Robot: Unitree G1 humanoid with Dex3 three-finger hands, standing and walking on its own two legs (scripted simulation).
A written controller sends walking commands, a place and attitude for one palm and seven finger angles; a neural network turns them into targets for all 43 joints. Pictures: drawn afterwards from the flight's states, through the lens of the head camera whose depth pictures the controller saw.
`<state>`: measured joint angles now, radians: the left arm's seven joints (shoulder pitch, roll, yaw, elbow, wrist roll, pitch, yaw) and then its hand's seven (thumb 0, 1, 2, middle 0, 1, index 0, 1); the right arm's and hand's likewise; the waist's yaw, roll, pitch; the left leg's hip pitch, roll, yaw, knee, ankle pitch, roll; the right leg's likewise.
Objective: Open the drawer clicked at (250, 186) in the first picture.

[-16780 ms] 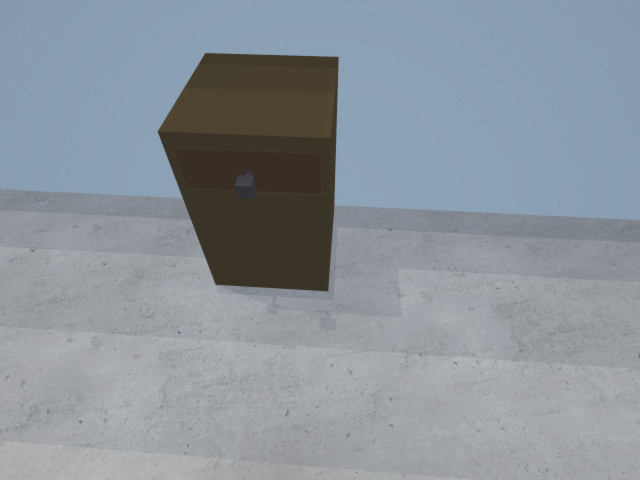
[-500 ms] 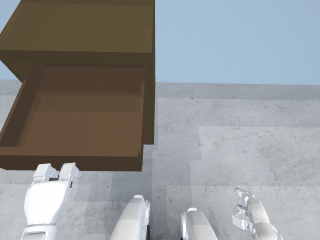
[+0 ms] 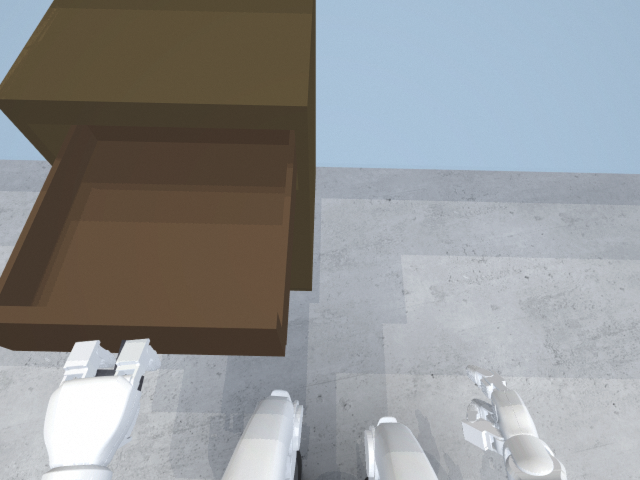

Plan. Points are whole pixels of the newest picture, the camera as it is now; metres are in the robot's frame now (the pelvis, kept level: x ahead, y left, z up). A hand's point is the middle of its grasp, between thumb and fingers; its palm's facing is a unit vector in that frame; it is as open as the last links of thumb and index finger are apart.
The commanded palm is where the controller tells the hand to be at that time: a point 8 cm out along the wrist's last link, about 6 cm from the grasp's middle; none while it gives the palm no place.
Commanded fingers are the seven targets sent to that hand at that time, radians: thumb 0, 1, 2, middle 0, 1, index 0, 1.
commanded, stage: open the thumb to release the handle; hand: left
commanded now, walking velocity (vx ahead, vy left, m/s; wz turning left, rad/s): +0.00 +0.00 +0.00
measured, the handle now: (120, 373) +0.23 +0.28 -0.05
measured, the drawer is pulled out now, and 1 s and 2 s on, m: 0.30 0.30 0.30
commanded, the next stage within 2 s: lift the hand off the handle in 0.60 s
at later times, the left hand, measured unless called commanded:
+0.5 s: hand (112, 412) +0.19 +0.28 -0.06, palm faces -0.06 -0.04 -1.00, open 10.3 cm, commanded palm +0.18 +0.27 -0.01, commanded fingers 0.00 -0.50 0.30 -0.30 -1.20 -0.30 -1.20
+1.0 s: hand (114, 404) +0.20 +0.28 -0.06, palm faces -0.01 -0.04 -1.00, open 13.6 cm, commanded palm +0.20 +0.27 -0.01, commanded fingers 0.00 -0.50 0.30 -0.30 -1.20 -0.30 -1.20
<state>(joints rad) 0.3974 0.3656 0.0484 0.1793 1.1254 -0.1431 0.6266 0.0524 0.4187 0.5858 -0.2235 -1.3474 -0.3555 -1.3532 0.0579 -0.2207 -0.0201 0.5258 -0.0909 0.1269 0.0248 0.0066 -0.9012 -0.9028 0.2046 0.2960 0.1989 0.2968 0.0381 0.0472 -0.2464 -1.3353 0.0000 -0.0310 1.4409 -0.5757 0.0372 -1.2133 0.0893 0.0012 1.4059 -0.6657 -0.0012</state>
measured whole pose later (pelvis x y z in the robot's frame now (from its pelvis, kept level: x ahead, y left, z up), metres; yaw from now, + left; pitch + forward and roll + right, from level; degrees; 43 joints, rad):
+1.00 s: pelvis -0.02 +0.00 -0.01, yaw +1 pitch +26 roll -4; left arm 0.21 0.40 0.05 0.32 1.12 -0.17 0.67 0.00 -0.48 0.30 -0.32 -1.20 -0.36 -1.23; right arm 0.07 -0.23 -0.04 0.62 -0.07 0.10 -0.03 0.01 -0.90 -0.90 0.20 0.30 0.20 0.30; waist 0.07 0.05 -0.23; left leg -1.38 -0.01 -0.05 1.46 -0.54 0.03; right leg -1.26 0.08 -0.02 1.44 -0.64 0.00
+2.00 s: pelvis -0.01 +0.01 +0.05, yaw +2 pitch +19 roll -4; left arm 0.26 0.40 -0.01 0.25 1.07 -0.08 0.56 0.00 -0.49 0.30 -0.32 -1.20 -0.45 -1.24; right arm 0.12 -0.22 -0.02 0.58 -0.04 0.10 -0.04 0.01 -0.90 -0.90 0.21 0.30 0.20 0.30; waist 0.04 0.07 -0.19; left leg -1.08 -0.01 -0.04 1.22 -0.47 0.05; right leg -0.95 0.07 0.00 1.18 -0.56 0.01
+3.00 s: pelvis +0.02 +0.00 +0.09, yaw +2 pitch +13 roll -2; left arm 0.42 0.42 0.04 0.06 1.00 -0.06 0.44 0.00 -0.49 0.30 -0.32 -1.20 -0.32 -1.20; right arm 0.18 -0.23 -0.02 0.51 -0.02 0.15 -0.01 0.01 -0.90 -0.90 0.20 0.30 0.20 0.30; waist 0.05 0.07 -0.17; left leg -0.77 -0.01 -0.02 0.98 -0.44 0.04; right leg -0.66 0.06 0.03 0.94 -0.51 0.00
